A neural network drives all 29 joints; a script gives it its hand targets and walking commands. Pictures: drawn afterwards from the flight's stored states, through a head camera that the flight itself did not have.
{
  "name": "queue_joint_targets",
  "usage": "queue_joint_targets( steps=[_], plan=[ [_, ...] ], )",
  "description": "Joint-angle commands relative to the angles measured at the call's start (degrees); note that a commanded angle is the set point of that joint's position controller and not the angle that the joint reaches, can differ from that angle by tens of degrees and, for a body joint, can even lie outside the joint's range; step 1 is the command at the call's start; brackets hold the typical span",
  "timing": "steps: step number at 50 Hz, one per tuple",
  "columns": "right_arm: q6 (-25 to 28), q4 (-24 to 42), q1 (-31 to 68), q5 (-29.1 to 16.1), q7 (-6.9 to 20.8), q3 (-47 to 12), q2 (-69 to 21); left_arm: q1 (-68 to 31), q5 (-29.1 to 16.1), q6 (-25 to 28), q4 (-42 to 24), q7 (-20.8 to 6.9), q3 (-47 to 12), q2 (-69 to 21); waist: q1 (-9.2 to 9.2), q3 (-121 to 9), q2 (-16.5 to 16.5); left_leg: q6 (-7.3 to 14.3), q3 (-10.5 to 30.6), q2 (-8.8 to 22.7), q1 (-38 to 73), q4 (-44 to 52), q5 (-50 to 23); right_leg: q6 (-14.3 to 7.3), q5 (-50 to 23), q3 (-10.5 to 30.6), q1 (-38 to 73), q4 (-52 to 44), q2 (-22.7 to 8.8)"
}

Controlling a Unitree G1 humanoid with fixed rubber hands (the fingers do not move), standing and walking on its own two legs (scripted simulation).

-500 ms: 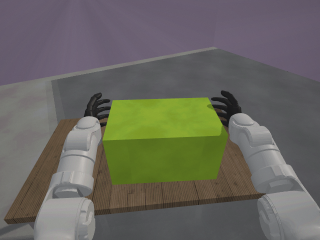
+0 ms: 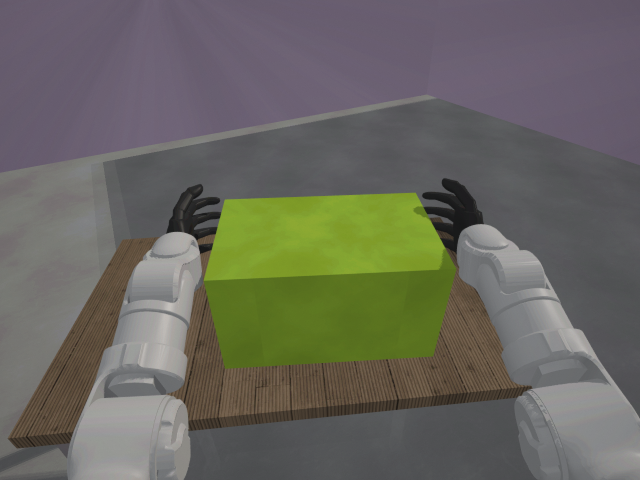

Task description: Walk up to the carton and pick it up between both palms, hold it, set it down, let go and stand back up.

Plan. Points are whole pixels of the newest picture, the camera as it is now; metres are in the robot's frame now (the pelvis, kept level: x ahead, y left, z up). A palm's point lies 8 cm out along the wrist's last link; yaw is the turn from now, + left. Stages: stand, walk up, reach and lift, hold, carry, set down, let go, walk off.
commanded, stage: hold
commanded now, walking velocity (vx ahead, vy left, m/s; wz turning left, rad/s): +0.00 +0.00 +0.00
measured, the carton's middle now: (325, 275) +0.37 +0.01 +0.14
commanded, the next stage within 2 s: set down in 0.20 s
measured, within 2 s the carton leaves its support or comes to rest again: neither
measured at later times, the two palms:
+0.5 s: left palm (186, 223) +0.39 +0.19 +0.22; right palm (466, 232) +0.38 -0.17 +0.19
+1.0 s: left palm (192, 248) +0.41 +0.20 +0.17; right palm (451, 234) +0.41 -0.16 +0.17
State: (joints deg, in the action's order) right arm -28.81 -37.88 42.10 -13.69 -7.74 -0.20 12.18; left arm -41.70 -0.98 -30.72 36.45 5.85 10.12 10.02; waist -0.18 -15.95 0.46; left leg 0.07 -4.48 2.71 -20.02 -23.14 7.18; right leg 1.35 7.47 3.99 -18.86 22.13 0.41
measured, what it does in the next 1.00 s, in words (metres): stands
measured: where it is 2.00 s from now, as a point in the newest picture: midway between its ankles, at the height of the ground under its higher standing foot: outside the picture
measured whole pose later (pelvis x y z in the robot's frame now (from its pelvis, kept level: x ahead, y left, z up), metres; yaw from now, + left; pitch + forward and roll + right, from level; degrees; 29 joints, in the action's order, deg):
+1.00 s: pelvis +0.02 +0.00 +0.00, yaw +0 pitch +5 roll +0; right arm -12.7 -44.1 43.0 -5.9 -6.4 3.7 7.8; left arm -42.0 2.5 -17.4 43.6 4.3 13.3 10.0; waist -0.2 -12.0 0.4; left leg -0.6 -4.5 2.7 -19.1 -20.9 7.1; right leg 1.3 8.0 4.0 -18.4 21.0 0.4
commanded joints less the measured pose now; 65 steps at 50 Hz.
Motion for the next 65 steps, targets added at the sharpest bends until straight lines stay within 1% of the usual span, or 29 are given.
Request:
queue_joint_targets(
  steps=[1,6,7,8,9,10,11,13,15,16,18,19,20,21,23,26,29,32,36,40,41,45,54,59,60,61,62,63,65],
  plan=[
    [5.6,23.8,50.5,-7.9,6.9,-13.6,-43.8,-45.0,-2.8,3.3,-21.6,-13.1,-15.0,-44.6,-2.63,-16.4,-0.9,0.7,6.6,-5.6,18.0,5.9,-5.9,-1.4,-6.7,-2.5,14.6,-8.3,3.2],
    [5.4,23.7,50.4,-7.7,6.8,-13.7,-43.5,-44.4,-2.5,3.1,-20.4,-13.3,-14.2,-43.5,-2.50,-15.6,-2.1,1.0,6.5,-5.7,17.8,6.2,-5.0,-1.2,-6.0,-2.4,14.9,-8.7,3.3],
    [5.4,23.8,49.8,-7.7,6.8,-13.4,-43.7,-45.2,-2.8,3.4,-21.5,-13.3,-14.9,-44.1,-2.94,-16.4,-1.0,0.7,6.7,-5.7,17.8,6.1,-5.4,-1.3,-6.7,-2.3,15.0,-8.4,3.2],
    [5.2,22.6,49.5,-7.5,6.8,-13.4,-43.5,-44.8,-2.4,3.2,-20.6,-13.4,-14.1,-43.5,-2.77,-15.2,-2.1,0.9,6.6,-5.8,17.4,6.3,-4.7,-1.1,-6.2,-2.4,14.9,-8.6,3.2],
    [5.2,22.3,49.4,-7.3,6.8,-13.1,-43.7,-45.7,-2.5,3.4,-21.3,-13.5,-14.2,-43.7,-2.81,-15.4,-1.4,0.7,6.5,-5.7,17.8,6.4,-5.0,-1.2,-6.2,-2.4,14.9,-8.4,3.0],
    [5.4,22.9,49.8,-7.5,6.8,-13.5,-43.6,-44.9,-2.5,3.3,-21.0,-13.5,-14.4,-43.7,-2.54,-15.5,-1.4,0.9,6.6,-5.7,17.6,6.0,-5.6,-1.1,-6.7,-2.3,14.9,-8.4,3.2],
    [6.2,18.7,55.1,-9.6,8.3,-15.8,-43.9,-48.9,-3.8,4.9,-17.7,-12.7,-16.3,-43.0,0.94,-18.9,0.3,0.8,4.6,-4.8,20.0,4.7,-6.7,-0.6,-4.5,-3.4,14.0,-7.7,3.5],
    [7.2,19.4,57.7,-8.8,8.8,-15.0,-43.8,-51.4,-4.5,5.6,-17.0,-12.3,-17.0,-43.5,0.35,-18.9,-0.1,0.9,4.8,-4.5,19.7,4.8,-4.9,-0.9,-2.6,-3.2,13.2,-7.8,3.2],
    [9.4,19.6,60.8,-6.7,9.4,-14.0,-43.3,-53.3,-3.9,7.3,-15.8,-12.1,-15.5,-43.0,0.57,-19.9,-0.7,1.1,5.1,-4.2,19.6,5.3,-2.7,-1.1,0.1,-3.5,12.2,-7.9,3.1],
    [10.1,17.6,60.2,-5.4,9.6,-13.0,-42.8,-54.0,-3.5,7.8,-14.2,-12.1,-15.1,-43.0,0.09,-17.8,-0.3,1.0,5.2,-4.0,19.0,5.9,-0.6,-1.4,2.2,-3.5,11.4,-8.1,3.0],
    [11.6,13.1,57.4,-2.0,10.6,-10.1,-42.1,-52.7,-0.9,8.6,-9.3,-12.9,-10.9,-41.1,0.64,-12.5,-1.2,1.4,4.8,-3.9,16.8,7.4,5.4,-1.6,7.3,-3.8,9.9,-8.7,2.5],
    [12.6,11.9,56.9,-0.9,10.8,-8.8,-41.9,-52.8,-0.5,9.0,-8.3,-13.2,-10.3,-41.1,0.24,-11.7,-1.0,1.2,5.0,-3.8,16.3,7.9,6.9,-1.6,8.1,-3.9,10.3,-8.7,2.5],
    [13.8,11.5,56.9,-0.1,11.1,-8.6,-42.2,-52.4,-0.1,9.6,-7.2,-13.4,-9.5,-41.1,1.21,-11.4,-1.2,1.4,4.6,-3.8,15.9,8.3,7.4,-1.8,8.6,-4.0,10.8,-8.6,2.5],
    [14.4,10.4,56.7,1.4,11.3,-6.9,-41.6,-51.0,1.4,9.6,-4.3,-13.8,-8.2,-41.2,1.03,-10.4,-1.1,1.3,4.7,-3.8,15.9,8.7,8.5,-1.8,9.3,-4.3,10.7,-8.8,2.5],
    [16.2,11.0,58.0,2.0,11.5,-6.4,-41.6,-47.9,2.8,10.1,-2.3,-14.4,-6.8,-41.2,2.22,-10.2,-1.3,1.6,4.2,-3.8,16.0,8.9,6.2,-1.6,7.8,-4.5,11.9,-9.0,2.7],
    [18.1,9.4,57.1,3.8,11.5,-5.0,-40.5,-46.0,4.5,10.7,0.4,-15.0,-5.7,-41.2,2.01,-10.1,-1.4,1.5,3.8,-3.9,16.2,9.3,5.7,-1.3,7.5,-4.9,13.0,-9.2,2.8],
    [20.1,11.6,56.9,3.8,11.3,-6.4,-41.3,-45.1,4.2,12.2,-2.1,-14.4,-7.5,-42.3,2.39,-14.2,-1.5,1.0,3.5,-3.9,19.1,8.1,-0.3,-1.3,2.8,-5.5,14.9,-8.8,3.3],
    [21.2,12.7,55.2,2.9,10.8,-9.3,-41.9,-42.6,4.0,13.4,-3.2,-13.6,-8.3,-42.3,3.71,-16.4,-1.8,0.8,2.8,-4.2,21.7,6.5,-7.1,-0.8,-1.2,-5.7,15.3,-9.0,3.5],
    [22.3,14.6,52.8,1.4,10.2,-12.5,-42.6,-41.4,2.6,15.2,-7.2,-12.9,-11.1,-42.8,3.86,-20.3,-1.8,-0.1,2.8,-4.2,25.1,4.3,-15.1,-0.3,-7.4,-5.9,17.0,-8.3,4.1],
    [22.2,12.9,49.6,1.5,9.7,-13.4,-42.8,-41.7,2.0,16.6,-8.8,-12.6,-12.3,-42.4,2.73,-19.8,-1.3,-0.8,3.0,-4.5,25.9,3.4,-16.8,0.0,-9.3,-5.8,17.0,-8.0,4.0],
    [22.3,12.8,49.1,1.6,9.7,-13.5,-42.7,-41.2,2.1,16.8,-8.3,-12.7,-11.9,-42.2,3.29,-19.5,-1.5,-0.8,2.9,-4.4,26.0,3.5,-16.5,0.0,-8.6,-5.8,16.5,-8.1,4.0],
    [22.6,9.6,47.0,2.9,10.0,-12.2,-42.4,-43.8,1.1,18.2,-9.4,-12.2,-13.9,-43.1,1.49,-19.4,0.1,-1.8,3.4,-4.3,26.8,3.0,-16.7,-0.4,-8.8,-5.9,15.4,-7.9,3.8],
    [24.8,2.6,48.2,7.7,12.0,-5.8,-41.4,-46.4,3.1,20.4,-2.0,-12.8,-9.3,-41.6,2.73,-14.3,-0.5,-1.3,2.9,-4.2,22.0,6.7,-3.5,-1.0,1.1,-6.1,12.6,-8.2,3.0],
    [27.0,1.3,49.5,8.7,12.8,-5.7,-42.4,-48.1,2.6,23.5,0.1,-11.7,-9.2,-41.4,4.25,-16.0,-0.6,-1.8,2.5,-4.0,22.1,6.3,-5.2,-1.2,-0.6,-6.4,13.1,-7.6,2.9],
    [27.4,1.9,49.8,8.7,12.8,-5.7,-42.7,-48.7,1.8,24.2,-0.5,-11.5,-10.5,-42.3,3.38,-16.9,-0.5,-1.9,2.4,-3.9,22.9,5.9,-6.7,-1.0,-1.9,-6.5,12.7,-7.5,3.0],
    [27.9,1.1,50.5,8.8,13.0,-5.6,-42.8,-49.0,2.0,24.9,0.5,-11.4,-10.2,-42.1,4.19,-16.9,-0.5,-2.0,2.3,-3.9,22.4,6.0,-5.9,-1.2,-1.1,-6.2,12.6,-7.5,2.9],
    [28.0,-0.7,49.1,9.4,13.0,-4.7,-42.3,-49.7,2.4,25.3,1.0,-11.2,-10.2,-41.9,3.75,-15.4,0.1,-2.3,2.4,-4.0,22.0,6.3,-4.8,-1.2,-0.2,-6.4,12.0,-7.5,2.9],
    [28.6,-0.3,49.4,9.1,13.3,-5.3,-42.8,-48.8,2.3,25.8,1.4,-10.9,-9.7,-42.1,4.67,-16.1,-0.5,-2.1,2.2,-3.8,22.1,6.2,-5.5,-1.4,-0.7,-6.3,12.4,-7.6,2.9],
    [29.0,-0.1,49.6,9.6,13.5,-5.0,-42.2,-47.9,2.2,26.4,3.4,-10.7,-9.7,-42.1,4.35,-15.8,-0.6,-2.1,2.4,-3.9,21.4,6.3,-5.3,-1.4,-0.7,-6.3,11.9,-7.5,2.9]
  ],
)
